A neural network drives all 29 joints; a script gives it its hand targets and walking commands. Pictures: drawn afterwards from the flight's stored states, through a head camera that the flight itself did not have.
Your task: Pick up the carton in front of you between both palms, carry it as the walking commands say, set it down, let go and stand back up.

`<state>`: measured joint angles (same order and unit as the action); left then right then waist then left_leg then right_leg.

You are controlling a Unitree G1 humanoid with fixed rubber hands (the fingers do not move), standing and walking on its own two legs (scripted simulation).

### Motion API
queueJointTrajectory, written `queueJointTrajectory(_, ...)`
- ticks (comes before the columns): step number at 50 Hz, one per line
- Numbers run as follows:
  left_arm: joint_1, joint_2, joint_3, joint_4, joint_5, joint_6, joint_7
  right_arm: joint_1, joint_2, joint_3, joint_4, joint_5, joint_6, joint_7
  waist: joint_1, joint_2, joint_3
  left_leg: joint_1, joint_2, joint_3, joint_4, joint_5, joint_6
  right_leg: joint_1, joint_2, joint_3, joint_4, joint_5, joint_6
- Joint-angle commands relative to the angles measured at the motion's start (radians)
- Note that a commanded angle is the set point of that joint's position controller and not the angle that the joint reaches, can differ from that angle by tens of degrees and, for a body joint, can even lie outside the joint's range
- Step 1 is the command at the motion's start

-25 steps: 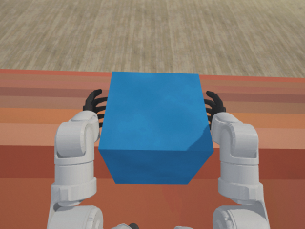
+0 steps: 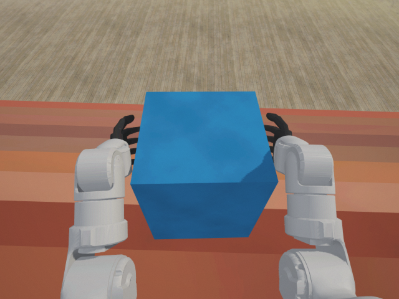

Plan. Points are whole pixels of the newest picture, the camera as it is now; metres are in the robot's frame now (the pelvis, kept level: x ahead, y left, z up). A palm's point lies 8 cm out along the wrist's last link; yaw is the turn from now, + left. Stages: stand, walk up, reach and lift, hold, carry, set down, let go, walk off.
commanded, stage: carry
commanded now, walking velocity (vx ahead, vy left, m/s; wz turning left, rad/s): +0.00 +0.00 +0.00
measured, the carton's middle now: (201, 170) +0.36 +0.00 +0.04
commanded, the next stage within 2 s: none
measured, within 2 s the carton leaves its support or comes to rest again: neither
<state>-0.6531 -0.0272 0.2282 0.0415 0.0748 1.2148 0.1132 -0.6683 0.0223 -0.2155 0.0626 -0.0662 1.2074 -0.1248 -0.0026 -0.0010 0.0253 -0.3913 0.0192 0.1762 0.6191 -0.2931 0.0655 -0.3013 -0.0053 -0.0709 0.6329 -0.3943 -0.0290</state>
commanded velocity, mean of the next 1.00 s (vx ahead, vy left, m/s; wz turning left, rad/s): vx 0.00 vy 0.00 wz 0.00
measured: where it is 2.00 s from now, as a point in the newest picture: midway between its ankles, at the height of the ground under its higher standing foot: outside the picture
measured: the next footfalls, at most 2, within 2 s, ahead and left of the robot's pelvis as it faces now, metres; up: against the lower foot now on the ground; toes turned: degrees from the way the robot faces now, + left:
none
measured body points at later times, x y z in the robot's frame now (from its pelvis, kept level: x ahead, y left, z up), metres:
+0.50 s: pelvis -0.02 +0.00 +0.01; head -0.04 +0.00 +0.46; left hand +0.34 +0.14 +0.13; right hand +0.34 -0.16 +0.13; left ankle +0.02 +0.08 -0.72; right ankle -0.04 -0.10 -0.72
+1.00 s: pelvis -0.03 +0.00 +0.01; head -0.04 +0.00 +0.46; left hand +0.33 +0.14 +0.13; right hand +0.33 -0.16 +0.13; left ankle +0.02 +0.08 -0.72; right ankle -0.04 -0.10 -0.72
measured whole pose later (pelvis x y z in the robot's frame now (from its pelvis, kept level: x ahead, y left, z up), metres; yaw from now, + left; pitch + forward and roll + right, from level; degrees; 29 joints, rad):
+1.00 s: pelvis -0.03 +0.00 +0.01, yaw +0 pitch +2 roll +0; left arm -0.66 0.00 0.20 0.18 0.07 1.23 0.11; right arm -0.67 0.00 -0.20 0.20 -0.06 1.22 -0.12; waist -0.01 0.00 -0.06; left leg -0.36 0.03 0.17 0.54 -0.21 0.06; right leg -0.27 0.01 -0.08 0.56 -0.31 -0.04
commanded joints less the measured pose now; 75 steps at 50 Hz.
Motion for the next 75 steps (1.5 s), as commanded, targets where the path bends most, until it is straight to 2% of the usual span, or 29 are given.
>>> queueJointTrajectory(1,-0.706,-1.067,-0.681,-0.101,-0.437,-0.016,-0.226,-0.682,1.085,0.676,-0.103,0.437,-0.014,0.23,-0.003,-0.013,-0.575,0.294,0.131,-0.134,0.002,0.549,0.036,0.172,-0.133,0.109,-0.019,0.639,-0.032)
queueJointTrajectory(8,-0.699,-1.054,-0.676,-0.068,-0.423,-0.016,-0.231,-0.69,1.082,0.682,-0.079,0.444,-0.015,0.243,-0.008,-0.002,-0.52,0.268,0.14,-0.151,-0.066,0.387,0.024,0.14,-0.121,0.114,-0.089,0.42,-0.033)
queueJointTrajectory(22,-0.715,-1.059,-0.604,0.053,-0.409,-0.018,-0.23,-0.704,1.089,0.6,0.051,0.43,-0.016,0.252,-0.008,0.0,-0.432,0.238,0.141,-0.155,-0.137,0.251,0.004,0.081,-0.117,0.119,-0.169,0.282,-0.034)
queueJointTrajectory(47,-0.738,-1.078,-0.605,0.026,-0.424,-0.011,-0.22,-0.727,1.098,0.595,0.02,0.437,-0.009,0.243,-0.01,0.008,-0.48,0.251,0.148,-0.156,-0.128,0.305,0.009,0.093,-0.112,0.115,-0.147,0.307,-0.033)
queueJointTrajectory(75,-0.738,-1.078,-0.599,0.042,-0.421,-0.013,-0.222,-0.727,1.097,0.589,0.033,0.434,-0.011,0.246,-0.01,0.007,-0.474,0.245,0.149,-0.158,-0.134,0.288,0.007,0.085,-0.114,0.118,-0.152,0.297,-0.034)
